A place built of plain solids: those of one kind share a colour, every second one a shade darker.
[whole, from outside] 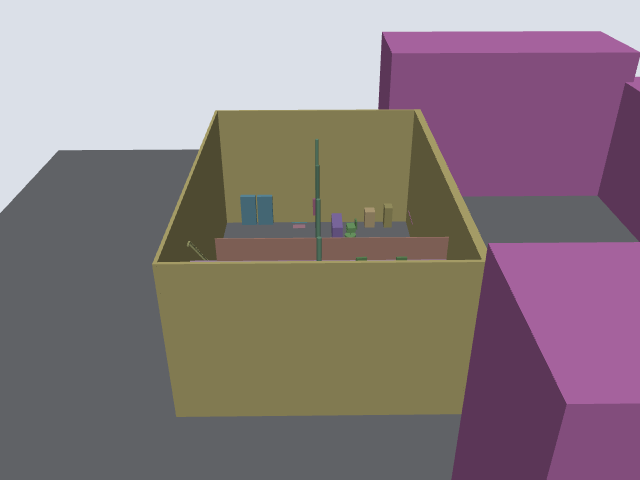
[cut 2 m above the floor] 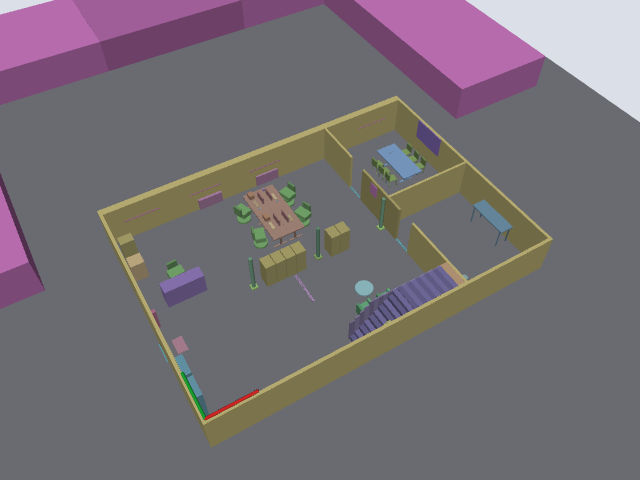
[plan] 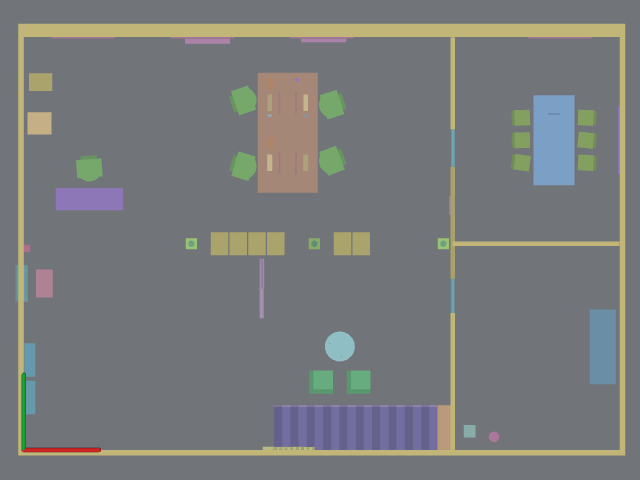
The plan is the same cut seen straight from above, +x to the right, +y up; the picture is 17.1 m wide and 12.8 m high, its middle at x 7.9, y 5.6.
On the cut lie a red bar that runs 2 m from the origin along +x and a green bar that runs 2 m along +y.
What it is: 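An old warehouse or works floor of two storeys fitted out as an office in the 2010s; 15.9 x 11.0 m, the upper floor cut back to a gallery 4.86 m deep at the east end, 4.12 m up; the hall 7.09 m high; one straight stair of 21 risers of 0.196 m along the south wall, 1.06 m clear between its wall rail and its guard; guards 0.94 m over the nosings and 1.09 m on the gallery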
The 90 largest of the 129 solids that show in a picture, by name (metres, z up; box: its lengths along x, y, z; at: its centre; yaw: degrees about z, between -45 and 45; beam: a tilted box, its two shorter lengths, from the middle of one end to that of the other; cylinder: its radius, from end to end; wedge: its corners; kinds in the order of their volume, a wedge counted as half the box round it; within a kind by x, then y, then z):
{
 "ring_works_1": {"box": [6.0, 14.77, 9.46], "at": [-6.46, 17.39, 4.68]},
 "ring_works_2": {"box": [8.84, 6.0, 7.68], "at": [-0.24, 27.28, 3.79]},
 "ring_works_3": {"box": [9.12, 6.0, 6.94], "at": [8.75, 27.28, 3.42]},
 "ring_works_4": {"box": [7.24, 6.0, 7.38], "at": [16.93, 27.28, 3.64]},
 "ring_works_5": {"box": [6.0, 14.77, 9.82], "at": [22.35, 17.39, 4.86]},
 "wall_1": {"box": [0.15, 11.31, 7.14], "at": [-0.07, 5.5, 3.52]},
 "wall_2": {"box": [16.19, 0.15, 7.14], "at": [7.95, -0.07, 3.52]},
 "wall_3": {"box": [16.19, 0.36, 7.14], "at": [7.95, 11.19, 3.52]},
 "wall_4": {"box": [0.12, 3.65, 3.87], "at": [11.44, 1.83, 1.88]},
 "wall_5": {"box": [0.12, 2.99, 3.87], "at": [11.44, 6.06, 1.88]},
 "wall_6": {"box": [0.12, 2.47, 3.87], "at": [11.44, 9.78, 1.88]},
 "wall_7": {"box": [4.45, 0.12, 3.87], "at": [13.66, 5.5, 1.88]},
 "wall_8": {"box": [0.15, 11.31, 7.14], "at": [15.96, 5.5, 3.52]},
 "gallery_level_1": {"box": [4.86, 11.02, 0.3], "at": [13.46, 5.5, 3.97]},
 "main_steps_1": {"box": [0.22, 1.15, 0.25], "at": [6.78, 0.57, 0.07]},
 "main_steps_2": {"box": [0.22, 1.15, 0.44], "at": [7.0, 0.57, 0.17]},
 "main_steps_3": {"box": [0.22, 1.15, 0.64], "at": [7.22, 0.57, 0.27]},
 "main_steps_4": {"box": [0.22, 1.15, 0.83], "at": [7.43, 0.57, 0.37]},
 "main_steps_5": {"box": [0.22, 1.15, 1.03], "at": [7.65, 0.57, 0.47]},
 "main_steps_6": {"box": [0.22, 1.15, 1.23], "at": [7.87, 0.57, 0.56]},
 "main_steps_7": {"box": [0.22, 1.15, 1.42], "at": [8.09, 0.57, 0.66]},
 "main_steps_8": {"box": [0.22, 1.15, 1.62], "at": [8.31, 0.57, 0.76]},
 "main_steps_9": {"box": [0.22, 1.15, 1.81], "at": [8.53, 0.57, 0.86]},
 "main_steps_10": {"box": [0.22, 1.15, 2.01], "at": [8.74, 0.57, 0.95]},
 "main_steps_11": {"box": [0.22, 1.15, 2.21], "at": [8.96, 0.57, 1.05]},
 "main_steps_12": {"box": [0.22, 1.15, 2.4], "at": [9.18, 0.57, 1.15]},
 "main_steps_13": {"box": [0.22, 1.15, 2.6], "at": [9.4, 0.57, 1.25]},
 "main_steps_14": {"box": [0.22, 1.15, 2.79], "at": [9.62, 0.57, 1.35]},
 "main_steps_15": {"box": [0.22, 1.15, 2.99], "at": [9.83, 0.57, 1.45]},
 "main_steps_16": {"box": [0.22, 1.15, 3.19], "at": [10.05, 0.57, 1.54]},
 "main_steps_17": {"box": [0.22, 1.15, 3.38], "at": [10.27, 0.57, 1.64]},
 "main_steps_18": {"box": [0.22, 1.15, 3.58], "at": [10.49, 0.57, 1.74]},
 "main_steps_19": {"box": [0.22, 1.15, 3.77], "at": [10.71, 0.57, 1.84]},
 "main_steps_20": {"box": [0.22, 1.15, 3.97], "at": [10.92, 0.57, 1.94]},
 "filing_cabinet_1": {"box": [0.62, 0.47, 1.37], "at": [0.45, 9.81, 0.64]},
 "filing_cabinet_2": {"box": [0.47, 0.62, 1.37], "at": [5.22, 5.5, 0.64]},
 "filing_cabinet_3": {"box": [0.47, 0.62, 1.37], "at": [5.72, 5.5, 0.64]},
 "filing_cabinet_4": {"box": [0.47, 0.62, 1.37], "at": [6.22, 5.5, 0.64]},
 "filing_cabinet_5": {"box": [0.47, 0.62, 1.37], "at": [6.72, 5.5, 0.64]},
 "filing_cabinet_6": {"box": [0.47, 0.62, 1.37], "at": [8.5, 5.5, 0.64]},
 "filing_cabinet_7": {"box": [0.47, 0.62, 1.37], "at": [9.0, 5.5, 0.64]},
 "main_back_fill_1": {"box": [0.35, 1.2, 3.88], "at": [11.21, 0.6, 1.88]},
 "reception_counter_1": {"box": [1.8, 0.6, 1.1], "at": [1.75, 6.69, 0.5]},
 "shelf_1": {"box": [0.3, 0.9, 1.95], "at": [0.16, 1.4, 0.93]},
 "shelf_2": {"box": [0.3, 0.9, 1.95], "at": [0.16, 2.4, 0.93]},
 "task_chair_1": {"box": [0.44, 0.1, 0.5], "at": [1.73, 7.8, 0.79], "yaw": 4.2},
 "task_chair_2": {"cylinder": 0.33, "from": [1.75, 7.49, 0.0], "to": [1.75, 7.49, 0.1]},
 "task_chair_3": {"box": [0.68, 0.48, 0.26], "at": [1.75, 7.51, 0.58], "yaw": 4.2},
 "task_chair_4": {"box": [0.1, 0.44, 0.5], "at": [5.58, 7.65, 0.79], "yaw": -16.7},
 "task_chair_5": {"box": [0.1, 0.44, 0.5], "at": [5.59, 9.23, 0.79], "yaw": 18.9},
 "task_chair_6": {"box": [0.48, 0.68, 0.26], "at": [5.86, 7.57, 0.58], "yaw": -16.7},
 "task_chair_7": {"box": [0.48, 0.68, 0.26], "at": [5.86, 9.32, 0.58], "yaw": 18.9},
 "task_chair_8": {"cylinder": 0.33, "from": [5.88, 7.56, 0.0], "to": [5.88, 7.56, 0.1]},
 "task_chair_9": {"cylinder": 0.33, "from": [5.88, 9.33, 0.0], "to": [5.88, 9.33, 0.1]},
 "task_chair_10": {"cylinder": 0.33, "from": [8.2, 7.71, 0.0], "to": [8.2, 7.71, 0.1]},
 "task_chair_11": {"cylinder": 0.33, "from": [8.2, 9.2, 0.0], "to": [8.2, 9.2, 0.1]},
 "task_chair_12": {"box": [0.48, 0.68, 0.26], "at": [8.22, 7.71, 0.58], "yaw": 20.7},
 "task_chair_13": {"box": [0.48, 0.68, 0.26], "at": [8.22, 9.21, 0.58], "yaw": 17.6},
 "task_chair_14": {"box": [0.1, 0.44, 0.5], "at": [8.49, 7.81, 0.79], "yaw": 20.7},
 "task_chair_15": {"box": [0.1, 0.44, 0.5], "at": [8.5, 9.3, 0.79], "yaw": 17.6},
 "club_1": {"box": [0.12, 0.62, 0.63], "at": [7.67, 1.81, 0.27]},
 "club_2": {"box": [0.64, 0.12, 0.79], "at": [7.93, 1.56, 0.34]},
 "club_3": {"box": [0.64, 0.62, 0.48], "at": [7.93, 1.81, 0.19]},
 "club_4": {"box": [0.12, 0.62, 0.63], "at": [8.19, 1.81, 0.27]},
 "club_5": {"box": [0.12, 0.62, 0.63], "at": [8.67, 1.81, 0.27]},
 "club_6": {"box": [0.64, 0.12, 0.79], "at": [8.93, 1.56, 0.34]},
 "club_7": {"box": [0.64, 0.62, 0.48], "at": [8.93, 1.81, 0.19]},
 "club_8": {"box": [0.12, 0.62, 0.63], "at": [9.19, 1.81, 0.27]},
 "gallery_guard_1": {"box": [0.05, 9.87, 1.14], "at": [11.05, 6.08, 4.64]},
 "post_1": {"cylinder": 0.09, "from": [4.47, 5.5, 0.0], "to": [4.47, 5.5, 7.09]},
 "post_2": {"cylinder": 0.09, "from": [7.75, 5.5, 0.0], "to": [7.75, 5.5, 7.09]},
 "post_3": {"cylinder": 0.09, "from": [11.19, 5.5, 0.0], "to": [11.19, 5.5, 7.09]},
 "post_4": {"cylinder": 0.09, "from": [14.31, 5.5, 4.12], "to": [14.31, 5.5, 7.09]},
 "printer_1": {"box": [0.64, 0.6, 1.09], "at": [0.42, 8.71, 0.49]},
 "desk_1": {"box": [0.8, 1.6, 0.07], "at": [6.64, 7.66, 0.69]},
 "desk_2": {"box": [0.8, 1.6, 0.07], "at": [6.64, 9.26, 0.69]},
 "desk_3": {"box": [0.8, 1.6, 0.07], "at": [7.44, 7.66, 0.69]},
 "desk_4": {"box": [0.8, 1.6, 0.07], "at": [7.44, 9.26, 0.69]},
 "meeting_table_1": {"box": [1.1, 2.4, 0.07], "at": [14.14, 8.26, 0.7]},
 "radiator_1": {"box": [1.2, 0.14, 0.6], "at": [4.9, 10.9, 0.42]},
 "radiator_2": {"box": [1.2, 0.1, 0.6], "at": [8.0, 10.92, 0.42]},
 "water_cooler_1": {"box": [0.31, 0.33, 1.03], "at": [11.89, 0.5, 0.47]},
 "water_cooler_2": {"cylinder": 0.14, "from": [11.89, 0.5, 0.98], "to": [11.89, 0.5, 1.4]},
 "whiteboard_1": {"box": [0.04, 1.8, 1.2], "at": [15.87, 8.26, 1.5]},
 "bar_table_1": {"box": [0.7, 2.0, 0.06], "at": [15.44, 2.75, 1.05]},
 "main_guard_1": {"box": [0.22, 0.05, 2.02], "at": [7.65, 1.17, 0.96]},
 "main_guard_2": {"box": [0.22, 0.05, 2.21], "at": [7.87, 1.17, 1.06]},
 "main_guard_3": {"box": [0.22, 0.05, 2.41], "at": [8.09, 1.17, 1.15]},
 "extinguisher_hold_1": {"box": [0.19, 0.18, 1.09], "at": [0.07, 5.37, 1.09]},
 "coffee_table_1": {"cylinder": 0.4, "from": [8.43, 2.76, 0.33], "to": [8.43, 2.76, 0.4]}
}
